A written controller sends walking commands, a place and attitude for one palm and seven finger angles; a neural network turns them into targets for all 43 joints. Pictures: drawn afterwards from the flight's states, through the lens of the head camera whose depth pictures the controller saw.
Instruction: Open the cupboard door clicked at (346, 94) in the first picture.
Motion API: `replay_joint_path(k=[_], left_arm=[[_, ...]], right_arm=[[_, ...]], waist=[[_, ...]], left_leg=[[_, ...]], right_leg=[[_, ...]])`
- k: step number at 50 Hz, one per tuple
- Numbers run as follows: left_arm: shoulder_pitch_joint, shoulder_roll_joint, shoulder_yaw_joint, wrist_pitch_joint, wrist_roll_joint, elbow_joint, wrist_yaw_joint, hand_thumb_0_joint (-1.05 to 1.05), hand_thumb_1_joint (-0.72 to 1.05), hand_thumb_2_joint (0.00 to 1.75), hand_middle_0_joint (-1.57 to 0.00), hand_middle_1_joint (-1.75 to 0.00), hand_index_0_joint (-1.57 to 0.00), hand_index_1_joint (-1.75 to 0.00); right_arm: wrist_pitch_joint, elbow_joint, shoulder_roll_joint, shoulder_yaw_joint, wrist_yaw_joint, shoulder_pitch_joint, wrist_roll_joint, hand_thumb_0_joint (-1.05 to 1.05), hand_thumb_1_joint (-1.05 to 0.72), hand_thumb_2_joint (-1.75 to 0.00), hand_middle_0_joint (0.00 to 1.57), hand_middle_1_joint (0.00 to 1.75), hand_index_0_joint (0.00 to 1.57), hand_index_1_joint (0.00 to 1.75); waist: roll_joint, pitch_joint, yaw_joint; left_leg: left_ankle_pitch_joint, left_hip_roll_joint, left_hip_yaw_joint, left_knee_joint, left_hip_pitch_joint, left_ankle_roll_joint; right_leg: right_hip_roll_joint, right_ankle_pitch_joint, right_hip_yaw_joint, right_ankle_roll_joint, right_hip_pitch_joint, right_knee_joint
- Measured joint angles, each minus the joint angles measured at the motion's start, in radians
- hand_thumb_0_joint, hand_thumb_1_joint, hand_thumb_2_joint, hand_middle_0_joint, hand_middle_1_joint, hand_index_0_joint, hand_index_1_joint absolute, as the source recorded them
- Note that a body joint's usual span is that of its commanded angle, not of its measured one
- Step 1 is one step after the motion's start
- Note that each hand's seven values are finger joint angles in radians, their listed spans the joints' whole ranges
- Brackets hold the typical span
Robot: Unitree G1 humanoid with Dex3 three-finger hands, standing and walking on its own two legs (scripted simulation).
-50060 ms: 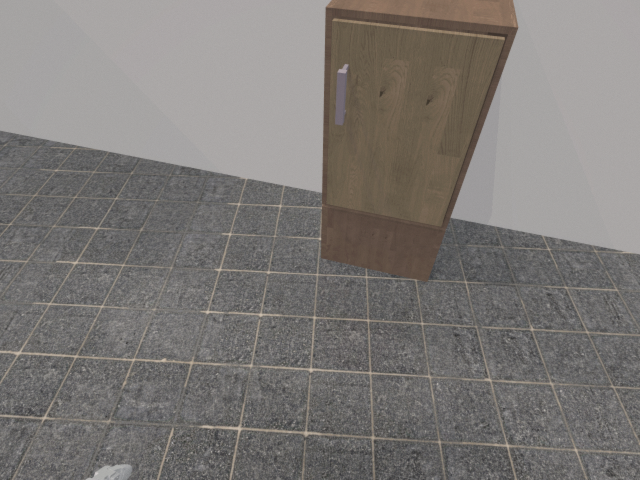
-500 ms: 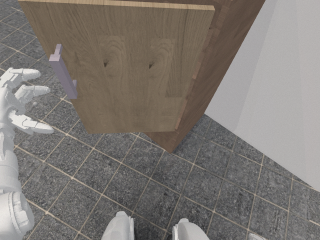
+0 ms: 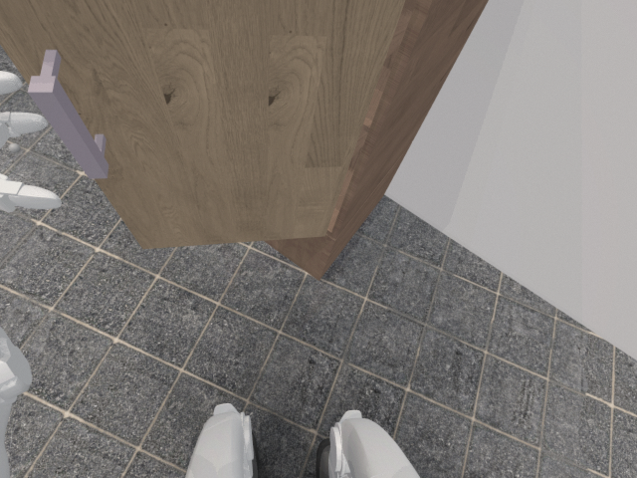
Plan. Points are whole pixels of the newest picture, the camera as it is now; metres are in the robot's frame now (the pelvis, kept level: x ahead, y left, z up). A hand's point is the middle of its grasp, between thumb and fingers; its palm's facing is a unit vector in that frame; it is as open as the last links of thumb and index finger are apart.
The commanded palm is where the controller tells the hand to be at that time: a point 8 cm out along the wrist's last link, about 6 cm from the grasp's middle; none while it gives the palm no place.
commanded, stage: move the hooked fingers beside the handle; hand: left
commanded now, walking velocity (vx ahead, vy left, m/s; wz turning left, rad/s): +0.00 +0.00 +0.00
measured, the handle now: (77, 120) +0.52 +0.26 +0.06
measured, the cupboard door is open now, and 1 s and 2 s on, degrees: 43 43 43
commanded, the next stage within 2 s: slide the fingers in behind the handle in 0.78 s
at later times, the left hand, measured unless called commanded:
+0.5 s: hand (4, 152) +0.46 +0.31 +0.08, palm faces +0.09 -1.00 -0.01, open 14.0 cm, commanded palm +0.44 +0.35 +0.07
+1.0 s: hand (10, 153) +0.46 +0.31 +0.07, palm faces +0.08 -1.00 -0.02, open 14.0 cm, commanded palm +0.45 +0.34 +0.07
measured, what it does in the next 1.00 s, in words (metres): stands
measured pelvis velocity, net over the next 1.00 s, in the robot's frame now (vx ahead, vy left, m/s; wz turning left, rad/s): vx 0.00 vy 0.00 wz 0.00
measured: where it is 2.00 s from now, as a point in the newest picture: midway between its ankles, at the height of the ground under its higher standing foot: outside the picture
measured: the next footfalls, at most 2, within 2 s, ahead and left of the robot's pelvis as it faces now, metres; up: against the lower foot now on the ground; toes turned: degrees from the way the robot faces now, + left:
none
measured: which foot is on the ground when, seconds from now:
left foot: down 0.00-1.00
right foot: down 0.00-1.00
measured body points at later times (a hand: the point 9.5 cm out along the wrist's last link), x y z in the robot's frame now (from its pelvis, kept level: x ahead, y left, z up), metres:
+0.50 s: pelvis +0.01 +0.00 +0.00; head +0.14 +0.04 +0.43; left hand +0.45 +0.37 +0.08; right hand +0.04 -0.28 -0.09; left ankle +0.04 +0.09 -0.66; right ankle +0.00 -0.12 -0.66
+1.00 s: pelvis +0.00 +0.00 +0.00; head +0.14 +0.04 +0.42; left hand +0.45 +0.36 +0.08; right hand +0.03 -0.27 -0.10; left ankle +0.04 +0.09 -0.66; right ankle +0.00 -0.12 -0.66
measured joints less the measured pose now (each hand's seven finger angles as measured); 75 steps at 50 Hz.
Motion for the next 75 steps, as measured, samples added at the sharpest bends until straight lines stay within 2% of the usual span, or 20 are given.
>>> replay_joint_path(k=[5,11,16,21,29,36,39,43,47,51,56,59,66,75], left_arm=[[-0.008,0.022,0.007,-0.014,-0.006,-0.014,-0.003,-0.02,-0.5,0.3,-0.3,-1.2,-0.3,-1.2],[0.037,-0.011,-0.002,0.006,-0.024,-0.041,-0.032,-0.01,-0.5,0.3,-0.3,-1.2,-0.3,-1.2],[0.068,-0.042,0.018,-0.006,-0.014,-0.064,-0.002,-0.02,-0.5,0.3,-0.3,-1.2,-0.3,-1.2],[0.07,-0.039,0.027,-0.03,-0.015,-0.077,0.02,-0.02,-0.5,0.3,-0.3,-1.2,-0.3,-1.2],[0.057,-0.01,-0.016,0.001,-0.033,-0.011,-0.033,-0.01,-0.5,0.3,-0.3,-1.2,-0.3,-1.2],[0.059,-0.046,-0.014,-0.053,-0.043,-0.063,-0.019,-0.02,-0.5,0.3,-0.3,-1.2,-0.3,-1.2],[0.043,-0.048,-0.017,-0.042,-0.046,-0.045,-0.024,-0.02,-0.5,0.3,-0.3,-1.2,-0.3,-1.2],[0.03,-0.027,-0.018,-0.007,-0.024,-0.017,-0.019,-0.01,-0.5,0.3,-0.3,-1.2,-0.3,-1.2],[0.04,-0.026,-0.007,-0.022,-0.016,-0.044,0.001,-0.02,-0.5,0.3,-0.3,-1.2,-0.3,-1.2],[0.031,-0.038,-0.023,-0.04,-0.039,-0.055,0.002,-0.02,-0.5,0.3,-0.3,-1.2,-0.3,-1.2],[0.042,-0.065,-0.057,-0.008,-0.044,-0.06,-0.006,-0.01,-0.5,0.3,-0.3,-1.2,-0.3,-1.2],[0.055,-0.091,-0.062,-0.003,-0.036,-0.07,0.014,-0.01,-0.5,0.3,-0.3,-1.2,-0.3,-1.2],[0.081,-0.135,-0.051,-0.046,-0.028,-0.116,0.081,-0.02,-0.5,0.3,-0.3,-1.2,-0.3,-1.2],[0.097,-0.149,-0.075,-0.027,-0.037,-0.106,0.084,-0.02,-0.5,0.3,-0.3,-1.2,-0.3,-1.2]], right_arm=[[0.009,0.001,0.001,-0.002,0.006,0.009,-0.004,0.0,-0.91,-0.9,0.21,0.3,0.21,0.3],[0.029,0.001,0.004,-0.007,0.015,0.02,0.0,0.0,-0.91,-0.9,0.21,0.3,0.21,0.3],[0.025,-0.002,0.01,-0.008,0.019,0.014,-0.002,0.0,-0.91,-0.9,0.21,0.3,0.21,0.3],[0.015,-0.003,0.014,-0.01,0.02,-0.002,-0.003,0.0,-0.91,-0.9,0.21,0.3,0.21,0.3],[0.02,-0.016,0.002,-0.003,0.012,-0.014,0.007,0.0,-0.91,-0.9,0.21,0.3,0.21,0.3],[0.014,0.002,0.002,-0.011,0.013,-0.023,-0.001,0.0,-0.91,-0.9,0.21,0.3,0.21,0.3],[0.016,0.007,0.005,-0.006,0.011,-0.026,0.003,0.0,-0.91,-0.9,0.21,0.3,0.21,0.3],[0.015,-0.002,0.006,0.001,0.006,-0.024,0.005,0.0,-0.91,-0.9,0.21,0.3,0.21,0.3],[0.01,-0.004,0.008,0.0,0.009,-0.015,0.0,0.0,-0.91,-0.9,0.21,0.3,0.21,0.3],[0.014,0.01,0.011,-0.001,0.014,-0.006,0.0,0.0,-0.91,-0.9,0.21,0.3,0.21,0.3],[0.026,0.012,0.015,-0.002,0.016,0.002,0.004,0.0,-0.91,-0.9,0.21,0.3,0.21,0.3],[0.025,0.007,0.017,-0.004,0.017,0.005,0.003,0.0,-0.91,-0.9,0.21,0.3,0.21,0.3],[0.022,0.006,0.025,-0.01,0.026,-0.002,-0.003,0.0,-0.91,-0.9,0.21,0.3,0.21,0.3],[0.032,0.0,0.025,-0.01,0.025,-0.009,0.004,0.0,-0.91,-0.9,0.21,0.3,0.21,0.3]], waist=[[0.002,0.002,-0.003],[0.007,-0.005,0.007],[0.004,-0.01,0.01],[-0.001,-0.012,0.009],[0.001,-0.013,0.019],[-0.003,-0.008,0.028],[-0.005,-0.009,0.025],[-0.002,-0.006,0.014],[0.001,-0.004,0.012],[0.003,-0.007,0.018],[0.007,-0.013,0.019],[0.007,-0.015,0.018],[0.002,-0.021,0.015],[0.004,-0.022,0.024]], left_leg=[[-0.004,0.005,0.002,0.009,-0.019,-0.001],[-0.005,0.004,0.006,-0.003,-0.008,0.001],[-0.006,0.004,0.007,-0.007,0.004,0.0],[-0.009,0.005,0.001,-0.005,0.016,-0.003],[-0.004,0.001,-0.004,-0.01,0.024,-0.001],[-0.006,-0.002,-0.008,0.009,0.003,-0.001],[-0.005,-0.002,-0.011,0.011,0.002,-0.001],[-0.004,-0.002,-0.012,0.013,-0.004,0.0],[-0.004,0.001,-0.009,0.014,-0.01,0.0],[-0.006,0.0,-0.008,0.016,-0.01,0.001],[-0.004,-0.004,-0.004,0.004,0.003,0.003],[-0.003,-0.005,-0.001,-0.004,0.011,0.003],[-0.008,-0.003,0.004,-0.007,0.026,0.0],[-0.007,-0.004,0.004,-0.022,0.054,-0.003]], right_leg=[[0.004,-0.002,0.003,-0.001,-0.02,0.007],[0.004,0.0,0.008,0.002,-0.01,-0.006],[0.005,-0.001,0.008,0.001,0.002,-0.01],[0.007,-0.002,0.004,-0.001,0.017,-0.013],[0.005,0.0,-0.001,0.0,0.028,-0.018],[0.001,-0.005,-0.005,-0.001,0.008,0.003],[0.001,-0.005,-0.007,-0.001,0.008,0.004],[0.002,-0.003,-0.008,0.0,0.004,0.005],[0.004,-0.001,-0.004,0.0,-0.004,0.006],[0.003,-0.002,-0.003,0.001,-0.004,0.007],[0.0,-0.001,0.0,0.004,0.007,-0.003],[-0.001,0.0,0.004,0.004,0.012,-0.008],[0.001,-0.005,0.009,0.003,0.023,-0.008],[0.001,-0.006,0.01,0.0,0.049,-0.019]])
